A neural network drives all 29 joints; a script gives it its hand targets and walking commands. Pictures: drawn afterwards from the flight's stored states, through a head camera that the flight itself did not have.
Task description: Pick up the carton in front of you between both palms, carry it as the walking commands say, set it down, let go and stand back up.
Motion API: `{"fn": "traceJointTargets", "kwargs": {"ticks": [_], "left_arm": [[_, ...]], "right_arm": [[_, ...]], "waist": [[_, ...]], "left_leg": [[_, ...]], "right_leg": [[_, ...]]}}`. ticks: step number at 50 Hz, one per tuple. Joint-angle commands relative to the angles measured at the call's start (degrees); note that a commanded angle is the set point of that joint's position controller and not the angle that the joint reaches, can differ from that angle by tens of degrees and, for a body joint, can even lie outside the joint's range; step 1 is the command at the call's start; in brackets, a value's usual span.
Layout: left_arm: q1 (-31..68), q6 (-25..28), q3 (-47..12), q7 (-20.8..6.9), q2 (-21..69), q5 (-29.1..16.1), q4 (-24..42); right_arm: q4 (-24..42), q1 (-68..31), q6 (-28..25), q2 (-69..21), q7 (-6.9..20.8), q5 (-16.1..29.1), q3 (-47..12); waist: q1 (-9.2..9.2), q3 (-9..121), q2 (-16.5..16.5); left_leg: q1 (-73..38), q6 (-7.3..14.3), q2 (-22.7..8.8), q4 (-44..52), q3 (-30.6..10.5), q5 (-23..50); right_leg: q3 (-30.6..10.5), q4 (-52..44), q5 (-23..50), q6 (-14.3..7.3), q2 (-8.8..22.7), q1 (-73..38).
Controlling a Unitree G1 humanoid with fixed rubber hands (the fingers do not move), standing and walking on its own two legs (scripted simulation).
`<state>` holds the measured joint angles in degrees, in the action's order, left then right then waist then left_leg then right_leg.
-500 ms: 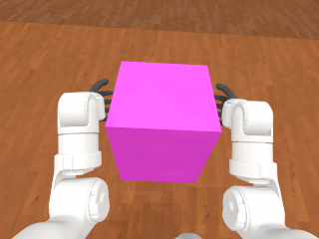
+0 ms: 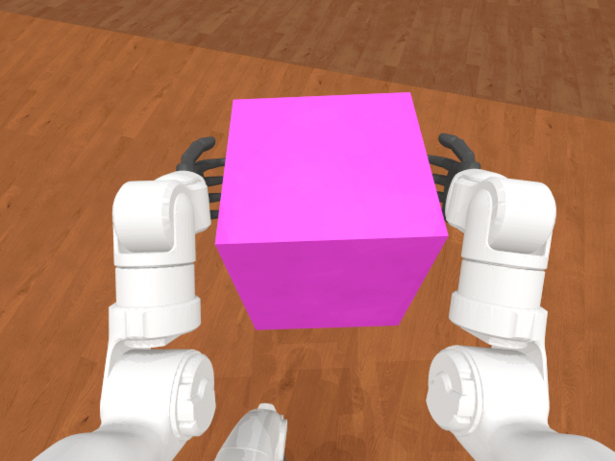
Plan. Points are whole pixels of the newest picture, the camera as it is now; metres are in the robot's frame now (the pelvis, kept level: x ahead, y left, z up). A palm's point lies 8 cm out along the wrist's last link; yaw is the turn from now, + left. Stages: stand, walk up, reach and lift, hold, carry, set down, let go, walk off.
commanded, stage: carry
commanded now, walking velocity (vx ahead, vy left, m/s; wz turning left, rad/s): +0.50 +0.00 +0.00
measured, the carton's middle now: (324, 224) +0.40 +0.04 +0.08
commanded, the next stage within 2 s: none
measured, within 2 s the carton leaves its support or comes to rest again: neither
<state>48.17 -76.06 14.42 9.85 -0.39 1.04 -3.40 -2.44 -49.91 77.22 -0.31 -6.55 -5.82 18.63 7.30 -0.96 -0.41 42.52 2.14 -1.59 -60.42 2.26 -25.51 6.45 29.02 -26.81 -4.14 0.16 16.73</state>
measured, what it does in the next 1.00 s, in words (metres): climbs: left foot, then right foot 0.05 m higher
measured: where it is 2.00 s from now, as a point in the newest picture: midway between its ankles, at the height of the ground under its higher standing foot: (335, 243)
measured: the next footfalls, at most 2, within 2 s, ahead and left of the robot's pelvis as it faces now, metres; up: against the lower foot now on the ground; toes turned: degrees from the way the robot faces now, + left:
left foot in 0.10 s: +0.24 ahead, +0.12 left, +0.03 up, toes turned +5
right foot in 0.48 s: +0.50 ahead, -0.09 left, +0.08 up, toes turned -7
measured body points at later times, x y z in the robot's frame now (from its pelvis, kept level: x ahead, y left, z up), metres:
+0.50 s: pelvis +0.33 +0.01 +0.03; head +0.34 +0.02 +0.48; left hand +0.73 +0.14 +0.20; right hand +0.71 -0.16 +0.20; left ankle +0.20 +0.11 -0.69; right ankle +0.45 -0.08 -0.66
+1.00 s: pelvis +0.63 +0.04 +0.10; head +0.65 +0.03 +0.54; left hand +1.03 +0.16 +0.25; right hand +1.00 -0.14 +0.24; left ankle +0.67 +0.11 -0.63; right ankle +0.56 -0.08 -0.52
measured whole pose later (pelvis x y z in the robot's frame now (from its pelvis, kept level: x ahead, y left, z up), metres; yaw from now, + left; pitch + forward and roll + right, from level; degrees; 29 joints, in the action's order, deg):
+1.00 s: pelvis +0.63 +0.04 +0.10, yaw -1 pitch +4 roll +0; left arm 49.7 -78.2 16.1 6.6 -2.0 4.1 -11.1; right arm -9.8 -47.5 76.3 0.4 -7.7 -4.1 13.5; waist -4.7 2.3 0.1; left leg 23.7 1.6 0.9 -34.5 6.8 -23.7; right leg 0.7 76.3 -28.0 -2.0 0.2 32.6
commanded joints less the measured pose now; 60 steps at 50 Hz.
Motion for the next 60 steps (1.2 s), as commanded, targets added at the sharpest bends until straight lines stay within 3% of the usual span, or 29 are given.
{"fn": "traceJointTargets", "kwargs": {"ticks": [1,4,5,6,7,9,10,12,16,21,24,25,26,27,29,30,35,39,42,43,44,45,47,48,50,54,57,59,60], "left_arm": [[50.0,0.4,-35.7,-16.7,62.8,-29.0,7.3],[47.2,-0.2,-34.6,-17.1,62.2,-27.2,1.5],[46.8,-0.3,-34.0,-17.2,61.5,-26.2,-0.1],[46.6,-0.6,-32.8,-17.4,61.3,-25.2,-1.3],[47.7,-0.6,-32.1,-17.5,61.2,-24.3,-2.0],[46.1,-0.3,-30.0,-16.7,60.9,-22.1,-2.5],[45.0,-0.2,-29.3,-16.1,60.6,-20.9,-2.6],[44.0,0.1,-27.8,-14.7,59.4,-19.2,-1.1],[43.4,-0.1,-27.0,-12.1,56.3,-16.3,1.3],[39.5,-0.8,-27.4,-12.1,55.0,-14.2,-3.2],[38.6,-0.2,-27.7,-13.4,57.2,-15.4,-7.3],[37.9,0.3,-27.8,-14.0,58.1,-16.4,-7.7],[40.3,1.3,-28.4,-14.4,58.6,-17.3,-6.0],[42.6,1.4,-30.1,-14.8,60.5,-19.6,-3.3],[49.4,1.5,-33.5,-15.5,64.6,-25.0,3.5],[52.1,1.6,-34.8,-15.7,65.9,-27.3,6.2],[55.2,1.2,-36.8,-15.9,65.7,-30.8,12.3],[49.7,0.1,-35.7,-16.2,62.6,-28.4,7.3],[47.0,-0.4,-34.5,-16.6,62.0,-26.7,1.6],[46.7,-0.6,-33.8,-16.8,61.2,-25.6,0.0],[46.9,-0.9,-32.4,-17.2,61.3,-24.8,-1.0],[47.6,-0.8,-31.9,-17.2,61.1,-23.7,-1.8],[44.7,-0.4,-29.3,-16.5,60.6,-21.2,-3.3],[43.2,-0.2,-28.5,-15.9,60.3,-20.0,-3.6],[42.1,0.2,-27.2,-14.6,59.0,-18.2,-2.2],[42.4,0.3,-26.9,-12.0,56.3,-16.1,1.6],[40.8,-0.5,-27.3,-11.2,54.3,-14.9,1.4],[40.3,-0.6,-27.8,-11.7,54.1,-15.1,0.1],[39.3,-1.0,-28.5,-12.3,55.2,-15.8,-1.3]], "right_arm": [[-0.2,-36.0,-1.4,-52.1,8.1,17.4,-32.2],[-5.0,-34.6,-0.9,-52.7,9.3,18.2,-33.0],[-7.2,-32.9,-1.1,-53.2,9.8,19.0,-32.8],[-8.1,-32.9,-1.5,-52.6,10.2,19.3,-32.7],[-8.4,-34.6,-1.7,-55.4,10.8,20.6,-33.2],[-3.4,-41.7,-1.5,-60.5,12.0,25.9,-36.0],[-0.4,-45.3,-1.7,-62.6,12.5,28.6,-37.5],[4.4,-51.1,-2.0,-65.3,13.1,32.8,-39.3],[6.6,-52.5,-1.4,-64.7,13.5,35.1,-38.9],[-0.9,-45.9,-0.7,-63.2,14.1,32.1,-36.9],[-5.3,-43.0,-1.1,-63.2,14.5,30.0,-35.7],[-5.2,-44.5,-1.3,-62.8,14.7,29.3,-35.2],[-4.2,-45.2,-1.2,-63.7,14.9,28.7,-34.8],[-4.0,-46.3,-1.5,-63.0,14.5,27.7,-34.5],[-3.3,-43.7,-1.9,-61.5,13.0,25.8,-32.8],[-2.9,-41.9,-1.9,-60.4,12.2,24.5,-32.0],[1.7,-39.1,-1.9,-54.9,9.0,19.8,-31.1],[-0.9,-36.0,-0.9,-52.2,8.5,18.0,-32.1],[-6.2,-34.2,-0.6,-53.2,9.7,18.8,-32.7],[-8.2,-32.5,-0.9,-53.8,10.2,19.6,-32.5],[-9.1,-32.9,-1.4,-53.0,10.5,19.7,-32.3],[-8.9,-34.5,-1.5,-56.3,11.1,21.3,-33.0],[-3.9,-41.7,-1.5,-61.4,12.2,26.5,-36.0],[-1.1,-45.2,-1.8,-63.4,12.7,29.2,-37.5],[3.7,-50.8,-2.2,-66.0,13.4,33.1,-39.2],[7.3,-52.3,-1.7,-65.1,13.7,35.2,-38.6],[4.8,-47.7,-0.7,-62.8,13.6,33.6,-37.5],[2.2,-45.3,-0.5,-61.3,13.6,31.8,-36.9],[0.5,-43.9,-0.2,-60.4,13.5,30.8,-36.7]], "waist": [[-2.97,28.7,-8.5],[-9.79,32.1,-5.1],[-13.09,36.6,-0.2],[-13.1,41.3,14.7],[-14.09,37.0,18.5],[-13.03,31.3,3.7],[-12.52,30.1,0.5],[-10.73,30.4,2.9],[-11.28,28.9,5.8],[-10.99,25.1,8.9],[-2.94,33.4,6.9],[0.46,39.4,0.7],[-0.23,40.5,-18.0],[-0.98,35.4,-13.2],[-1.31,32.3,-1.1],[-2.08,32.1,-0.1],[-2.99,31.4,-3.9],[-3.14,28.8,-7.9],[-10.13,32.5,-4.1],[-13.6,37.1,0.6],[-13.55,41.0,16.7],[-13.94,35.6,16.9],[-13.03,30.3,2.1],[-12.37,29.1,-0.3],[-10.5,29.3,2.7],[-10.79,28.6,6.7],[-9.79,28.6,11.5],[-6.53,32.2,8.8],[-4.77,35.3,7.1]], "left_leg": [[-9.3,-0.3,1.1,16.5,4.1,4.2],[-35.9,1.6,7.4,27.4,13.0,9.4],[-51.3,3.3,3.0,27.2,5.4,7.2],[-60.4,11.3,-14.7,34.8,-28.1,-4.5],[-63.0,15.8,-17.8,42.2,-44.6,5.8],[-58.1,15.1,-16.9,34.5,-32.8,24.8],[-55.4,12.6,-15.4,33.7,-27.4,27.5],[-52.3,9.3,-13.3,35.6,-21.9,21.9],[-51.8,11.2,-13.6,39.4,-17.5,18.2],[-44.3,8.1,-10.9,40.9,-5.1,28.5],[-33.2,2.1,-8.2,19.8,4.6,53.5],[-20.5,-0.5,-5.3,5.6,4.5,36.3],[-4.0,-2.6,5.2,-9.3,2.1,-1.3],[3.4,-1.3,4.8,-20.6,-4.5,-6.0],[7.1,0.6,1.4,-25.4,-5.5,-2.9],[7.0,1.1,0.3,-22.0,-5.7,-1.1],[5.1,0.4,-0.9,-5.6,-1.5,-3.0],[-10.3,0.0,1.3,17.0,4.7,3.8],[-38.1,2.0,7.3,27.5,12.7,9.1],[-53.5,4.1,1.5,27.3,3.1,5.3],[-61.3,12.7,-14.9,35.6,-30.7,-4.6],[-62.9,15.9,-17.5,42.2,-43.6,6.4],[-57.9,15.0,-17.0,34.2,-31.5,29.3],[-55.4,12.4,-15.6,33.5,-26.0,33.6],[-52.4,9.0,-13.6,34.6,-19.6,32.9],[-49.1,9.5,-12.5,36.5,-10.8,36.6],[-43.2,5.8,-10.1,34.2,-2.1,42.4],[-38.1,2.7,-8.5,25.5,2.8,50.8],[-32.7,-0.2,-7.8,20.9,2.9,44.3]], "right_leg": [[-11.3,-7.3,22.9,-7.6,12.4,-16.9],[-2.5,6.1,38.4,-3.7,10.2,-7.5],[-0.4,17.5,34.0,-0.6,8.5,1.0],[-0.2,34.0,16.8,3.6,2.2,14.5],[-4.6,45.8,-4.9,3.7,-4.9,28.2],[-8.5,56.1,-2.9,1.8,0.1,34.9],[-8.6,54.0,-0.9,1.5,1.5,35.0],[-8.2,48.4,1.3,1.1,2.2,32.3],[-4.8,40.9,1.0,1.2,2.5,34.6],[3.7,17.2,4.0,0.7,-0.7,19.2],[8.2,6.9,10.7,-3.0,-6.1,-15.1],[-11.2,2.5,-1.9,-6.5,4.6,-31.2],[-43.7,-7.6,1.3,-15.5,18.5,-38.5],[-47.6,-8.0,8.9,-17.2,19.3,-35.9],[-34.8,-1.4,26.1,-14.4,17.1,-29.6],[-30.6,-1.8,25.4,-11.9,15.9,-27.7],[-21.5,-6.1,18.3,-10.7,15.0,-24.5],[-10.9,-7.4,21.4,-7.7,12.6,-16.2],[-1.6,7.3,38.5,-3.3,9.9,-6.2],[0.4,19.2,31.9,-0.1,8.5,3.2],[0.4,35.8,15.7,4.0,1.0,16.9],[-4.6,46.8,-5.2,3.8,-4.4,29.7],[-8.0,55.7,-3.4,2.2,0.3,35.2],[-8.1,53.2,-1.7,2.0,1.2,34.9],[-7.1,46.7,0.2,1.7,1.7,31.4],[-2.9,30.2,-1.5,1.9,0.6,26.3],[2.7,14.3,5.5,1.4,-2.6,12.6],[6.7,4.8,14.7,-0.5,-5.4,-4.9],[1.1,2.6,19.3,-2.5,-1.9,-15.8]]}}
